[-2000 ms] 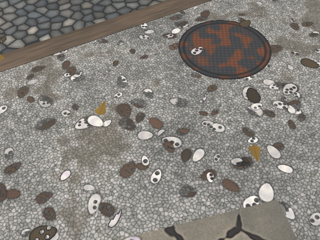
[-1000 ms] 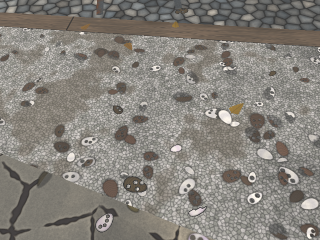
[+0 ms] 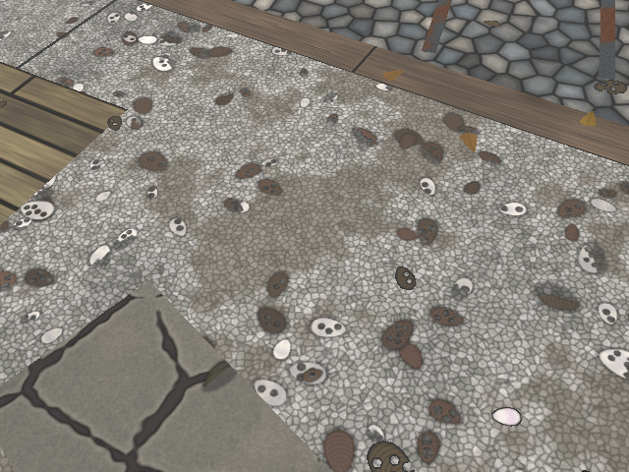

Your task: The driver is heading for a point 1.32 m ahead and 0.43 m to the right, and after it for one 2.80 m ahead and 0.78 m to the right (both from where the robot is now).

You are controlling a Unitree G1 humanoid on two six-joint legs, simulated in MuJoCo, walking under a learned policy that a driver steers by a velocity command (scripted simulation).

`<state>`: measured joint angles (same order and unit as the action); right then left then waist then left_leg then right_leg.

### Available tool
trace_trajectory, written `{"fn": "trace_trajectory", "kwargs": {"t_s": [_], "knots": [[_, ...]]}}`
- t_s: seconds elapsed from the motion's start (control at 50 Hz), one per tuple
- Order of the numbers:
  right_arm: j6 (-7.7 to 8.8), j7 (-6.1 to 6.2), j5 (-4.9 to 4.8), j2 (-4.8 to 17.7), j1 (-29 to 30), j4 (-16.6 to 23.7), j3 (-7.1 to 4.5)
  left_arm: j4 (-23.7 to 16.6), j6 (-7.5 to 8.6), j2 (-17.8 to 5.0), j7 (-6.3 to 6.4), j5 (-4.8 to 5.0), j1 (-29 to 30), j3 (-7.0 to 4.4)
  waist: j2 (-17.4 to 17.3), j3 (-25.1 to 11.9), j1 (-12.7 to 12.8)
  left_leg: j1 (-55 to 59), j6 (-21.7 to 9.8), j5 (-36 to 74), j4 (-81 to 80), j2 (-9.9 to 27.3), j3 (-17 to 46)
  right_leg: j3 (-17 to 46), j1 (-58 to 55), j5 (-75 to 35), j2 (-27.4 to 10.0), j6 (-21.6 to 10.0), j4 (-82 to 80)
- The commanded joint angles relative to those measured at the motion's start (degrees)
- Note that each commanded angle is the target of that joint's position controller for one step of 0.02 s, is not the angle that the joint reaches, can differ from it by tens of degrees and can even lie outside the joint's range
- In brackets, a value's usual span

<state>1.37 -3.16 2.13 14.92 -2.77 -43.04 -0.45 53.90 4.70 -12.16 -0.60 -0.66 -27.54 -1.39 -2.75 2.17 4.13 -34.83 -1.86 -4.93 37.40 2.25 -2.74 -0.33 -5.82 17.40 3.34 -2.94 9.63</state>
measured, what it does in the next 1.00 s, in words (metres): walks ahead, turning right: left foot, then right foot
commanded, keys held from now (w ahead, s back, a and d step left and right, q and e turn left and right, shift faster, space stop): w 0.08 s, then w+e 0.92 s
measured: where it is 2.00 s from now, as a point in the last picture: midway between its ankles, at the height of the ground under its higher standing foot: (495, 258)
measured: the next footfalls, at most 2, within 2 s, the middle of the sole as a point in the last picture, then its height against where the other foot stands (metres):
left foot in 0.08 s outside the picture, level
right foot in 0.64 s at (400, 457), level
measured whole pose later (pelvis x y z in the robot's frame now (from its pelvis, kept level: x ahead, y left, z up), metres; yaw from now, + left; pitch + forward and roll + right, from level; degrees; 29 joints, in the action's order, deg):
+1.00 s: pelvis +0.54 -0.05 +0.01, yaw -27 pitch +2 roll +0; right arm 1.4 -1.0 2.3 14.9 -3.6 -43.1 -1.2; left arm 51.6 2.6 -15.6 -0.2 -0.2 -22.8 -4.1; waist -1.9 2.8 4.1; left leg -38.0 3.2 -4.4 44.5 6.2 3.0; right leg 6.6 3.3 14.5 8.8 -7.6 17.2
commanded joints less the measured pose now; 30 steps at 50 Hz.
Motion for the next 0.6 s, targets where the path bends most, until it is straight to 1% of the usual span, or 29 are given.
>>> {"fn": "trace_trajectory", "kwargs": {"t_s": [0.02, 0.04, 0.06, 0.08, 0.1, 0.12, 0.14, 0.16, 0.18, 0.2, 0.22, 0.24, 0.26, 0.28, 0.32, 0.38, 0.42, 0.46, 0.5, 0.52, 0.56, 0.58, 0.6], "knots": [[1.12, 0.76, -0.16, 4.1, 4.0, 4.3, -0.76, -1.2, 0.47, -10.4, 0.63, -0.04, -0.2, -2.05, 8.5, 2.3, -2.7, 7.0, -2.6, -1.0, -5.0, -2.9, -2.1, 4.7, 3.0, -44.8, -15.5, -5.9, 3.5], [1.29, 1.27, -0.05, 5.1, 0.0, 2.9, -1.23, -0.9, 0.32, -10.9, 0.79, -0.12, 0.4, -2.14, 8.7, -0.1, -4.7, 12.3, -3.8, -2.9, -6.1, -4.5, -2.3, 4.1, 2.1, -53.0, -15.4, -5.1, 8.6], [1.7, 1.84, 0.03, 6.3, -7.4, 0.3, -1.88, -0.6, 0.0, -11.2, 0.84, -0.07, 0.9, -2.15, 7.8, -4.2, -8.0, 21.0, -5.3, -2.6, -9.0, -6.1, -2.7, 2.8, 2.5, -57.2, -14.4, -4.2, 17.4], [2.3, 2.55, 0.75, 8.3, -16.3, -2.5, -2.76, -0.8, -0.14, -10.9, 0.84, 0.15, 1.0, -1.93, 6.5, -9.2, -11.7, 34.3, -7.0, -2.3, -10.1, -3.4, -0.1, 1.2, 9.4, -50.0, -12.5, -3.3, 29.0], [2.54, 3.44, 2.31, 13.4, -23.9, -3.2, -4.11, -3.1, -0.11, -6.3, 0.43, 1.01, -1.2, -0.66, -2.5, -17.3, -12.6, 50.4, -10.6, -13.2, -11.5, 12.9, 19.2, -0.9, 24.4, -25.7, -8.0, -2.0, 48.2], [2.01, 3.14, 1.45, 15.0, -23.3, -3.2, -4.58, -2.7, -0.58, -4.2, 0.66, 1.4, -6.3, -0.55, -10.4, -21.7, -9.7, 54.8, -15.7, -14.2, -19.0, 24.1, 42.5, 0.7, 37.5, 13.8, 0.7, -1.4, 63.0], [1.76, 2.95, -0.6, 11.1, -18.8, -3.2, -4.02, -2.7, -1.07, -10.1, 1.02, 0.13, -0.3, -2.19, -1.5, -12.9, -9.0, 46.7, -13.6, -17.1, -20.8, 20.3, 37.3, 5.2, 41.0, 8.4, -3.1, -2.4, 64.7], [2.09, 2.88, -0.85, 7.7, -13.7, -2.8, -3.11, -3.5, -0.75, -8.9, 0.53, 0.38, 2.8, -2.06, -0.8, -5.4, -6.9, 37.8, -11.9, -13.6, -23.2, 17.9, 28.0, 5.0, 40.4, 3.1, -5.2, -2.6, 61.9], [2.68, 2.74, -0.61, 5.5, -11.6, -2.9, -2.59, -3.2, -0.86, -7.5, 0.23, 0.42, 3.9, -1.81, -0.1, -2.4, -5.6, 32.4, -10.0, -8.6, -25.4, 15.1, 21.7, 4.6, 38.4, 0.4, -6.9, -2.5, 59.0], [3.19, 2.96, -0.71, 4.4, -11.2, -3.4, -2.25, -2.6, -1.53, -7.1, -0.12, -0.31, 3.6, -1.89, -1.2, -0.9, -4.4, 28.8, -8.4, -4.8, -26.7, 13.0, 17.0, 4.4, 36.3, -0.7, -7.7, -2.0, 57.2], [3.66, 3.11, -0.8, 3.5, -11.3, -4.1, -1.96, -1.9, -2.32, -6.2, -0.62, -0.84, 2.3, -1.74, -2.0, -0.6, -3.3, 26.5, -7.4, -2.5, -28.1, 11.6, 13.4, 4.2, 34.3, -1.5, -8.1, -1.4, 56.2], [4.33, 3.1, -0.85, 3.4, -12.2, -4.6, -1.93, -1.8, -2.9, -5.5, -0.99, -0.93, 2.5, -1.75, -1.8, -0.6, -3.0, 25.7, -7.2, 0.4, -28.8, 11.3, 11.4, 4.0, 33.8, -2.2, -8.0, -1.1, 56.1], [4.9, 3.09, -1.11, 3.8, -13.1, -5.3, -2.05, -2.1, -3.34, -5.1, -1.29, -0.91, 3.4, -1.81, -1.4, -0.2, -2.6, 25.8, -7.0, 2.7, -29.6, 11.0, 9.3, 3.8, 35.1, -3.3, -8.1, -0.8, 55.7], [5.24, 3.14, -1.37, 4.2, -13.7, -5.8, -2.21, -2.7, -3.66, -4.9, -1.55, -0.92, 5.1, -1.87, -1.2, 0.6, -2.4, 26.2, -6.6, 4.3, -30.2, 10.7, 7.0, 3.5, 37.3, -5.1, -8.4, -0.6, 55.2], [5.39, 3.29, -1.36, 4.3, -15.3, -6.7, -2.31, -4.1, -4.0, -4.7, -1.89, -0.87, 9.6, -1.92, -0.9, 1.9, -2.9, 27.4, -5.8, 7.2, -31.1, 9.9, 3.3, 2.8, 41.9, -9.4, -8.9, 0.0, 53.5], [5.27, 3.5, -1.31, 3.6, -17.6, -8.0, -2.05, -6.4, -3.79, -4.2, -2.26, -0.63, 15.9, -1.62, -0.5, 3.1, -3.9, 29.0, -4.6, 13.3, -30.9, 8.5, -1.5, 1.0, 45.1, -15.7, -8.3, 0.6, 46.8], [5.19, 3.74, -1.33, 3.7, -18.7, -8.8, -1.91, -7.7, -3.5, -3.3, -2.5, -0.64, 19.9, -1.03, -0.1, 3.5, -4.7, 30.2, -3.9, 18.0, -29.9, 8.0, -4.3, -1.3, 44.2, -18.8, -7.6, 0.7, 39.8], [5.02, 4.21, -1.37, 4.1, -20.9, -9.9, -1.85, -9.2, -3.41, -2.6, -2.75, -0.86, 24.2, -0.4, -0.1, 3.9, -6.0, 32.9, -3.6, 22.1, -29.3, 8.7, -6.0, -4.2, 43.5, -20.0, -6.9, 0.1, 33.8], [4.59, 4.7, -1.23, 4.5, -23.2, -11.2, -1.84, -10.7, -3.34, -2.6, -2.88, -1.01, 27.2, -0.04, -0.1, 4.1, -6.9, 37.3, -3.4, 27.2, -27.5, 9.8, -7.3, -6.4, 43.1, -18.6, -5.8, -1.2, 29.5], [4.3, 4.93, -1.12, 4.8, -23.6, -11.6, -1.87, -11.1, -3.29, -2.9, -2.88, -1.08, 27.6, -0.05, -0.4, 3.8, -6.7, 39.3, -3.2, 32.1, -25.7, 10.3, -8.1, -7.4, 42.1, -16.8, -4.9, -2.1, 27.9], [3.73, 5.55, -0.93, 6.3, -23.2, -11.9, -2.15, -10.8, -3.42, -4.0, -2.58, -1.23, 25.4, -0.43, -1.9, 1.5, -4.9, 42.5, -2.6, 48.0, -19.3, 11.2, -9.7, -9.4, 37.4, -11.3, -1.8, -4.4, 26.8], [3.35, 5.9, -0.79, 7.2, -22.5, -11.8, -2.41, -10.1, -3.51, -4.7, -2.32, -1.34, 22.5, -0.77, -3.0, -0.2, -3.4, 43.4, -2.5, 54.9, -14.3, 11.7, -10.2, -10.0, 34.2, -7.9, -0.1, -5.8, 26.8], [2.82, 6.01, -0.53, 8.2, -21.6, -11.5, -2.74, -8.8, -3.41, -5.9, -2.07, -1.4, 17.7, -1.36, -3.5, -2.8, -1.2, 42.9, -2.8, 57.5, -6.8, 12.3, -10.5, -9.7, 29.1, -4.9, 1.4, -7.5, 25.9]]}}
